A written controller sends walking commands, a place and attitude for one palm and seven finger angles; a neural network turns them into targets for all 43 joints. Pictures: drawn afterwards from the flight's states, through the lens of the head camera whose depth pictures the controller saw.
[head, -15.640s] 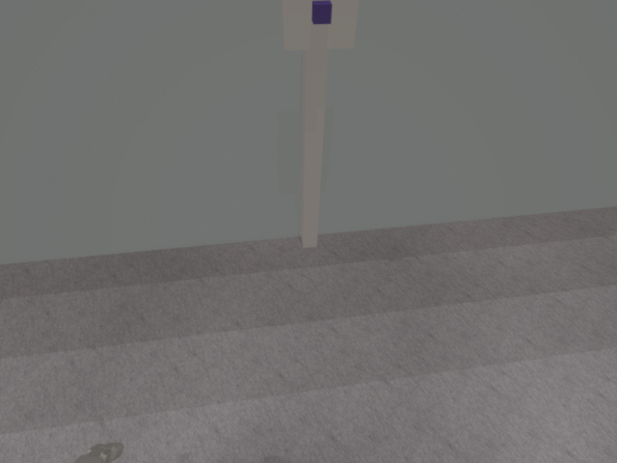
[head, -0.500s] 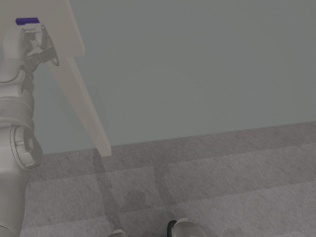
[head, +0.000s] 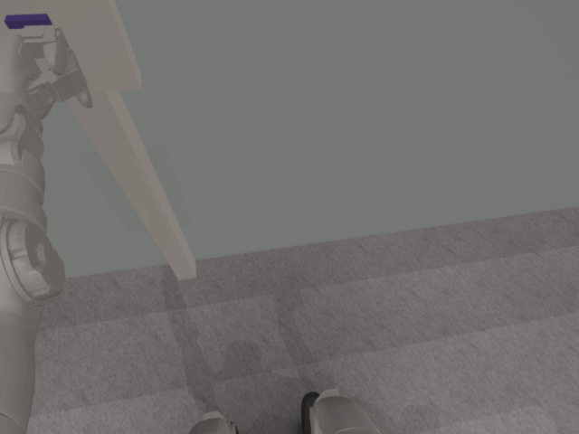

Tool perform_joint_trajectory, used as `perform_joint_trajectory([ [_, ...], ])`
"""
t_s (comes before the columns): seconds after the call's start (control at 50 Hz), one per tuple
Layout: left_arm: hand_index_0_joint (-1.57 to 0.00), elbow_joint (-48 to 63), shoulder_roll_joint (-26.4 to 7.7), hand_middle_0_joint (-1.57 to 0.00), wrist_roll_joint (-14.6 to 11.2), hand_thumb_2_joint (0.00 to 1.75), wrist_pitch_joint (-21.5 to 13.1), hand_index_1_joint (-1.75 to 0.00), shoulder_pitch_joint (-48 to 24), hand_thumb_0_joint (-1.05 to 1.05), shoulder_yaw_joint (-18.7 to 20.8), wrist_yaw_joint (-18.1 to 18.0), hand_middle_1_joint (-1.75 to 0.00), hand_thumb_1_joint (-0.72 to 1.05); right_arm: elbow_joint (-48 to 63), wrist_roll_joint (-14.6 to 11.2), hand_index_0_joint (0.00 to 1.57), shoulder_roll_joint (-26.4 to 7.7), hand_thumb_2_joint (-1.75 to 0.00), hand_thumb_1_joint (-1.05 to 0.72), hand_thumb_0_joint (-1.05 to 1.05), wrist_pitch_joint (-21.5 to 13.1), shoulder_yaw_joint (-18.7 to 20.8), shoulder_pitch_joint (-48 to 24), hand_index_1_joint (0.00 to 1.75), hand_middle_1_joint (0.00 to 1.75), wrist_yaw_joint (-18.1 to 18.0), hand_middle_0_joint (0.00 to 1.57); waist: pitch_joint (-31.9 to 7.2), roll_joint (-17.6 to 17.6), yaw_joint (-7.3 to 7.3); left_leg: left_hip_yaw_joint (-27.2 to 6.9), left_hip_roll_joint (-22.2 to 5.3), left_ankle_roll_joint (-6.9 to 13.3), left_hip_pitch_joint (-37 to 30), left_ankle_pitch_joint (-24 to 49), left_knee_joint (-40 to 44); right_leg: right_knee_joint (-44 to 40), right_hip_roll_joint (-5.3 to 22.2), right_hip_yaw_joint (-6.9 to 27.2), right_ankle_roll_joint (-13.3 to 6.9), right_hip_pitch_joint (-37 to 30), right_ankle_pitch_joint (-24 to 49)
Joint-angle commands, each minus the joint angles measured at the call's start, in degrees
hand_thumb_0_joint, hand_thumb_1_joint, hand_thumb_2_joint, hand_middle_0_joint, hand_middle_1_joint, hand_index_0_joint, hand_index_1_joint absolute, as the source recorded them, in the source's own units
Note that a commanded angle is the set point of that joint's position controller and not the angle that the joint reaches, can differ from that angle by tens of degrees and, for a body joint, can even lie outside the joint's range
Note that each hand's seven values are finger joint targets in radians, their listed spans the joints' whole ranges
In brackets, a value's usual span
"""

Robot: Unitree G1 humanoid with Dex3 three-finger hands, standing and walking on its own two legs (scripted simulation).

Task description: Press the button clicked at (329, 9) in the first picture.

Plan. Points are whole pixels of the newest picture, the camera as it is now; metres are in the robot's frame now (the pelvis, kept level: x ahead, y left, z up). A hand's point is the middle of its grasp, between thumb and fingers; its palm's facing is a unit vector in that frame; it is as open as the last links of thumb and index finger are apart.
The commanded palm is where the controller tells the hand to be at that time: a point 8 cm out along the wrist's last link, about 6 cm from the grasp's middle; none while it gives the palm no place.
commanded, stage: pull the fist back off the button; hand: left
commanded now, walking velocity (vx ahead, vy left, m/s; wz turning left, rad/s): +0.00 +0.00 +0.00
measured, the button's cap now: (37, 29) +0.58 +0.24 +0.19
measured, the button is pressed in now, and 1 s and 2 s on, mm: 12 0 0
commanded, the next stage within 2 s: draw the hand back to the body in 0.80 s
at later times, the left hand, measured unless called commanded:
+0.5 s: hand (74, 106) +0.50 +0.21 +0.15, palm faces +0.06 -1.00 -0.01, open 3.2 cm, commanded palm +0.45 +0.25 +0.16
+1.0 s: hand (73, 130) +0.44 +0.19 +0.16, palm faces +0.06 -1.00 -0.02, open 3.1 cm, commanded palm +0.40 +0.24 +0.16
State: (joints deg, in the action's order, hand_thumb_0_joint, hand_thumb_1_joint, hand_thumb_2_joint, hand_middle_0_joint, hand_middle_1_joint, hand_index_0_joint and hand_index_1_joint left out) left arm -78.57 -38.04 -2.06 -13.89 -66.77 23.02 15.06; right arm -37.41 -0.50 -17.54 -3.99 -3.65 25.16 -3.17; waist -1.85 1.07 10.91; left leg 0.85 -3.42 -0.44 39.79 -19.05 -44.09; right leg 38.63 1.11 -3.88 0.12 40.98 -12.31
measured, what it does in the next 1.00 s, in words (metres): shifts its weight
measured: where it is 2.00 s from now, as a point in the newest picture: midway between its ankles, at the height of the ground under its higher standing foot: outside the picture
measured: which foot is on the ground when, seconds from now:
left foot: down 0.00-1.00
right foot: down 0.00-1.00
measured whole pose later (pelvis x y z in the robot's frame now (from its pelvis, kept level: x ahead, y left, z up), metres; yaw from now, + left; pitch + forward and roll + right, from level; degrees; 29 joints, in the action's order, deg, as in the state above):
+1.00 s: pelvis +0.05 -0.01 +0.02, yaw +1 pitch +4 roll +0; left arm -32.2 -16.9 -10.7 -2.2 -29.5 14.7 11.0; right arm -33.9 -2.6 -14.6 -3.1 -2.9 12.7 -4.1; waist -2.3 2.4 -0.3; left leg 1.0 -2.3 -1.1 17.6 -20.2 -34.1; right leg 33.4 1.9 -4.0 0.0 20.8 -16.3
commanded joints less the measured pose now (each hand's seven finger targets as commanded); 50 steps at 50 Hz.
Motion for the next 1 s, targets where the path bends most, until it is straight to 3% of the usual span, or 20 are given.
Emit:
perform_joint_trajectory([
  [0.0,-1.30,14.2,-14.6,-1.30,-1.8,0.90,-2.5,-1.50,-26.0,0.00,2.4,-1.7,-1.50,0.90,3.7,0.1,0.20,-9.7,-0.90,-0.90,0.00,-1.2,4.1,8.7,0.30,0.30,-0.3,0.20,-23.2,4.5,0.33,-1.7,2.2,2.2,-9.0,-1.0,7.9,-5.3,-1.7,3.5,-0.3,-14.5,-2.6],
  [0.12,-1.30,18.2,-11.5,-1.30,-3.6,0.90,-2.1,-1.50,-20.1,0.00,2.5,-1.3,-1.50,0.90,5.0,-0.4,0.20,-9.2,-0.90,-0.90,0.00,-0.6,4.5,6.9,0.30,0.30,-0.1,0.20,-21.4,1.8,-1.23,-0.8,2.1,2.3,-9.7,-0.5,8.9,-6.1,-1.9,3.4,-0.2,-16.5,-1.7],
  [0.16,-1.30,19.2,-11.6,-1.30,-3.6,0.90,-2.0,-1.50,-17.5,0.00,3.1,-1.3,-1.50,0.90,5.3,-0.5,0.20,-9.0,-0.90,-0.90,0.00,-0.4,4.6,6.3,0.30,0.30,-0.2,0.20,-21.6,4.0,-2.38,-0.6,2.3,2.1,-10.8,0.9,9.1,-5.7,-1.9,3.2,-0.6,-17.1,-0.3],
  [0.24,-1.30,21.9,-9.9,-1.30,-4.5,0.90,-1.9,-1.50,-12.0,0.00,3.4,-1.3,-1.50,0.90,6.2,-0.7,0.20,-8.6,-0.90,-0.90,0.00,-0.2,4.8,5.2,0.30,0.30,-0.1,0.20,-21.4,1.8,-3.81,-0.3,2.3,2.2,-12.0,3.2,9.5,-5.5,-2.0,2.9,-0.7,-19.4,2.4],
  [0.28,-1.30,25.6,-6.4,-1.30,-5.2,0.90,-2.0,-1.50,-8.7,0.00,1.9,-1.2,-1.50,0.90,7.2,-0.9,0.20,-8.0,-0.90,-0.90,0.00,-0.3,4.9,4.0,0.30,0.30,0.1,0.20,-22.6,3.2,-5.00,0.1,2.4,2.0,-14.1,5.8,9.9,-5.0,-2.0,2.6,-0.9,-20.7,5.4],
  [0.32,-1.30,28.9,-6.1,-1.30,-6.2,0.90,-1.8,-1.50,-5.3,0.00,2.6,-1.2,-1.50,0.90,7.8,-1.0,0.20,-8.0,-0.90,-0.90,0.00,-0.2,5.1,3.3,0.30,0.30,0.2,0.20,-23.1,1.3,-5.79,0.2,2.3,2.1,-15.1,8.5,10.0,-4.8,-2.1,2.4,-1.0,-22.8,8.4],
  [0.36,-1.30,34.4,-4.6,-1.30,-6.9,0.90,-1.9,-1.50,-4.0,0.00,1.9,-1.1,-1.50,0.90,8.5,-1.3,0.20,-7.6,-0.90,-0.90,0.00,-0.1,5.2,1.7,0.30,0.30,0.1,0.20,-24.0,4.0,-6.29,0.6,2.4,2.0,-17.6,11.4,10.0,-4.6,-2.1,2.4,-1.2,-23.6,11.3],
  [0.38,-1.30,37.4,-4.0,-1.30,-7.5,0.90,-2.0,-1.50,-2.9,0.00,2.0,-1.2,-1.50,0.90,8.9,-1.3,0.20,-7.4,-0.90,-0.90,0.00,-0.3,5.3,1.1,0.30,0.30,0.2,0.20,-24.8,3.1,-6.77,0.5,2.4,2.1,-18.6,12.6,10.1,-4.6,-2.2,2.4,-1.3,-24.9,12.6],
  [0.4,-1.30,38.9,-3.9,-1.30,-8.0,0.90,-1.7,-1.50,-0.1,0.00,2.6,-1.2,-1.50,0.90,9.1,-1.5,0.20,-7.3,-0.90,-0.90,0.00,-0.4,5.5,0.5,0.30,0.30,0.1,0.20,-24.5,1.3,-7.17,0.5,2.3,2.1,-19.0,13.8,10.3,-4.7,-2.3,2.2,-1.3,-25.8,13.8],
  [0.44,-1.30,42.7,0.3,-1.30,-8.8,0.90,-0.7,-1.50,1.3,0.00,-0.5,-1.1,-1.50,0.90,9.6,-1.7,0.20,-6.9,-0.90,-0.90,0.00,-0.5,5.1,-1.3,0.30,0.30,0.0,0.20,-22.2,3.2,-6.98,0.7,2.4,2.2,-20.4,15.2,10.7,-5.0,-2.2,2.0,-1.5,-25.4,15.2],
  [0.48,-1.30,45.3,-1.9,-1.30,-8.9,0.90,0.4,-1.50,5.1,0.00,2.0,-1.5,-1.50,0.90,9.5,-1.8,0.20,-6.8,-0.90,-0.90,0.00,-0.5,5.2,-2.1,0.30,0.30,-0.2,0.20,-22.8,2.6,-8.29,0.7,2.4,2.0,-21.0,16.7,11.1,-4.9,-2.1,1.9,-1.5,-27.6,16.8],
  [0.52,-1.30,49.6,2.1,-1.30,-9.2,0.90,1.4,-1.50,5.1,0.00,-1.1,-1.8,-1.50,0.90,9.8,-1.9,0.20,-6.2,-0.90,-0.90,0.00,-0.9,5.1,-3.7,0.30,0.30,-0.3,0.20,-21.6,3.4,-7.69,0.6,2.5,1.9,-22.8,18.1,11.4,-5.2,-2.0,1.5,-1.4,-27.0,17.7],
  [0.58,-1.30,55.3,5.1,-1.30,-9.9,0.90,2.7,-1.50,9.6,0.00,-2.5,-2.2,-1.50,0.90,10.0,-2.0,0.20,-5.5,-0.90,-0.90,0.00,-1.4,5.1,-5.5,0.30,0.30,-0.4,0.20,-23.0,4.8,-8.69,0.4,2.5,1.6,-26.2,23.3,11.3,-5.0,-1.7,1.4,-1.5,-28.6,20.9],
  [0.64,-1.30,57.4,6.2,-1.30,-10.6,0.90,4.7,-1.50,14.6,0.00,-2.6,-2.8,-1.50,0.90,9.8,-2.0,0.20,-5.5,-0.90,-0.90,0.00,-1.5,4.9,-6.9,0.30,0.30,-0.5,0.20,-20.9,0.6,-9.02,0.3,2.4,1.6,-26.0,24.6,11.6,-5.3,-1.6,1.0,-1.3,-30.0,22.9],
  [0.68,-1.30,58.6,7.6,-1.30,-10.6,0.90,6.4,-1.50,17.5,0.00,-3.2,-3.0,-1.50,0.90,10.1,-2.1,0.20,-5.2,-0.90,-0.90,0.00,-1.5,4.7,-8.5,0.30,0.30,-0.6,0.20,-19.6,1.7,-9.60,0.6,2.7,1.5,-25.9,24.3,12.1,-5.5,-1.3,1.0,-1.3,-30.3,23.3],
  [0.76,-1.30,61.0,9.1,-1.30,-9.9,0.90,8.0,-1.50,12.3,0.00,-5.5,-3.9,-1.50,0.90,10.0,-2.1,0.20,-4.8,-0.90,-0.90,0.00,-1.3,4.2,-10.3,0.30,0.30,-1.2,0.20,-18.0,1.2,-8.38,0.1,2.9,1.5,-26.8,21.9,12.5,-6.1,-1.0,0.9,-1.3,-29.3,21.3],
  [0.78,-1.30,60.5,7.2,-1.30,-9.8,0.90,8.1,-1.50,11.8,0.00,-3.9,-4.3,-1.50,0.90,9.7,-2.1,0.20,-4.9,-0.90,-0.90,0.00,-1.3,4.2,-10.5,0.30,0.30,-1.5,0.20,-18.0,1.2,-8.56,0.0,3.1,1.5,-26.7,20.9,12.5,-6.3,-1.0,1.0,-1.4,-29.6,20.6],
  [0.84,-1.30,59.1,9.6,-1.30,-9.5,0.90,7.9,-1.50,9.0,0.00,-6.4,-4.5,-1.50,0.90,9.1,-1.9,0.20,-4.6,-0.90,-0.90,0.00,-1.4,3.8,-10.8,0.30,0.30,-2.0,0.20,-17.5,0.1,-7.64,-0.2,3.2,1.6,-27.4,20.4,12.3,-6.6,-0.9,0.9,-1.4,-28.7,19.9],
  [0.92,-1.30,59.0,10.4,-1.30,-9.4,0.90,7.6,-1.50,15.4,0.00,-6.3,-3.9,-1.50,0.90,9.9,-1.9,0.20,-4.2,-0.90,-0.90,0.00,-1.7,3.6,-12.0,0.30,0.30,-1.6,0.20,-20.5,2.1,-10.15,-0.3,3.3,1.1,-28.2,23.8,12.5,-5.7,-0.6,0.9,-1.8,-31.3,22.1],
  [0.98,-1.30,62.0,8.4,-1.30,-10.5,0.90,8.0,-1.50,23.5,0.00,-3.0,-3.6,-1.50,0.90,11.3,-2.0,0.20,-4.3,-0.90,-0.90,0.00,-1.9,3.6,-13.6,0.30,0.30,-1.0,0.20,-20.5,0.0,-12.40,0.1,3.2,1.2,-27.3,24.2,13.5,-5.8,-0.5,0.9,-1.8,-34.6,23.6],
])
